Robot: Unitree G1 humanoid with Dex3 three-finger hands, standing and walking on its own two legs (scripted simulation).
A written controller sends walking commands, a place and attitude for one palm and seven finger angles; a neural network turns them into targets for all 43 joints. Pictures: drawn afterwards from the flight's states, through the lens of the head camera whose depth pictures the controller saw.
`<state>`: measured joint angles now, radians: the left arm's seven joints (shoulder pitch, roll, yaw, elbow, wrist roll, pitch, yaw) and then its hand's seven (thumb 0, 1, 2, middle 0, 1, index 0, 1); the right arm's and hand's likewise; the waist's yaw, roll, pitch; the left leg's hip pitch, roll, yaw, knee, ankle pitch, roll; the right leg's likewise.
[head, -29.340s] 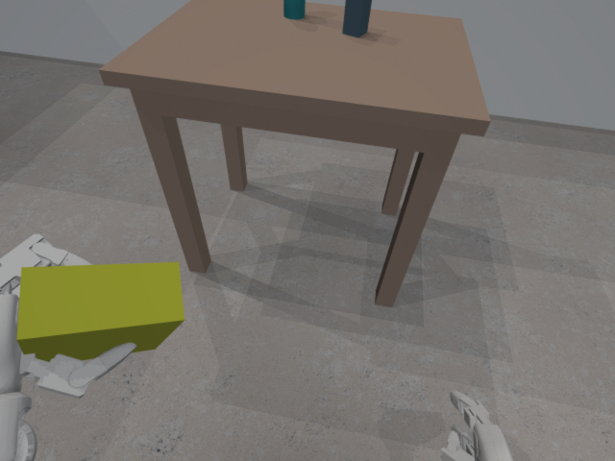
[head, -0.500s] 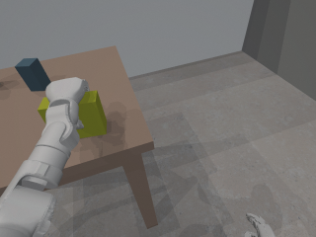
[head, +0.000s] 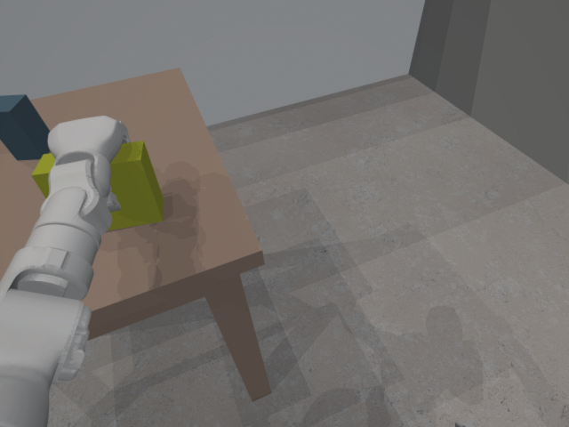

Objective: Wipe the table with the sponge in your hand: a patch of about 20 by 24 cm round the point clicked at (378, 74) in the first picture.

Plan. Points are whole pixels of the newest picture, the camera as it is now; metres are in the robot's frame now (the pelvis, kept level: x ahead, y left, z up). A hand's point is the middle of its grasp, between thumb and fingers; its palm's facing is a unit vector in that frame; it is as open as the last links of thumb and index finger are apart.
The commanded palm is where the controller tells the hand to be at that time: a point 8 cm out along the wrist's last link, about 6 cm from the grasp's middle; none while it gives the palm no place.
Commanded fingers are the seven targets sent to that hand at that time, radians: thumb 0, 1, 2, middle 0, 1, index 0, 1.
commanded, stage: wipe forward along the third lane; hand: left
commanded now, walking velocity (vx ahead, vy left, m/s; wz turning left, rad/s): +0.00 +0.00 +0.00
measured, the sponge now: (111, 199) +0.42 +0.29 +0.10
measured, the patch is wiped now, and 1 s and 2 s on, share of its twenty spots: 1.00 1.00 1.00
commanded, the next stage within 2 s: wipe back along the third lane in 0.42 s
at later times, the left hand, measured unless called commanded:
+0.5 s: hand (100, 148) +0.49 +0.31 +0.15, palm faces -0.07 +0.03 -1.00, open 9.9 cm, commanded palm +0.47 +0.32 +0.18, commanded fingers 0.00 0.10 1.30 -1.20 -1.60 -1.20 -1.60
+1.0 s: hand (98, 158) +0.47 +0.30 +0.15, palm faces +0.04 +0.03 -1.00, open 10.0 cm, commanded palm +0.42 +0.29 +0.17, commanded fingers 0.00 0.10 1.30 -1.20 -1.60 -1.20 -1.60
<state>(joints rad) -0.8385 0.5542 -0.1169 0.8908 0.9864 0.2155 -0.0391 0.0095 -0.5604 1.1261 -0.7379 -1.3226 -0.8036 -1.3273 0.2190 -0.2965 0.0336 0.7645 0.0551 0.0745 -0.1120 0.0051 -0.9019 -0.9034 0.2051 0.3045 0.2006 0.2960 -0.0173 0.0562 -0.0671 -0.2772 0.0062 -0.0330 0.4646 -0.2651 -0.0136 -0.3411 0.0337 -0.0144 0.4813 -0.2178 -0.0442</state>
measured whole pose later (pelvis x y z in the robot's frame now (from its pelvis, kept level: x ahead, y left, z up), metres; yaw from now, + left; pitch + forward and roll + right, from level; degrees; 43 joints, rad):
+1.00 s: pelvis +0.04 +0.04 +0.00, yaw -1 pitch +6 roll -1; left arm -0.75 0.47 -0.20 0.67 0.97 0.45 0.00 -0.01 -0.49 1.11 -0.65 -1.40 -0.70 -1.44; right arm 0.17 -0.29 0.02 0.72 0.06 0.12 -0.05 0.00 -0.90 -0.90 0.20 0.30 0.20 0.30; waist 0.02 0.07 -0.10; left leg -0.25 -0.04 -0.01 0.46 -0.32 0.04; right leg -0.30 -0.01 0.01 0.46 -0.26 0.01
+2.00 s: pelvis +0.03 +0.03 +0.00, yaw -1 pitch +1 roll +0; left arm -0.31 0.43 -0.24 0.01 0.96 0.62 -0.03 0.02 -0.46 1.08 -0.62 -1.42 -0.70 -1.43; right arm 0.05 -0.29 0.07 0.67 0.06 0.12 0.00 0.01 -0.90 -0.90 0.20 0.30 0.20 0.30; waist 0.08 0.12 -0.07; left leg -0.14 -0.03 0.00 0.46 -0.33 0.02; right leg -0.22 0.00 0.01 0.50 -0.29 -0.01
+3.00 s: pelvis +0.03 +0.02 +0.00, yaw -1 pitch +0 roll +1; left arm -0.27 0.40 -0.27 -0.04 0.98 0.66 -0.01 0.01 -0.47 1.07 -0.63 -1.41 -0.74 -1.38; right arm 0.03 -0.28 0.08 0.66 0.07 0.13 -0.01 0.01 -0.90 -0.90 0.20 0.30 0.20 0.30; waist 0.09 0.11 -0.06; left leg -0.14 -0.02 -0.01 0.48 -0.33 0.01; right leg -0.23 0.01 0.01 0.53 -0.30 -0.02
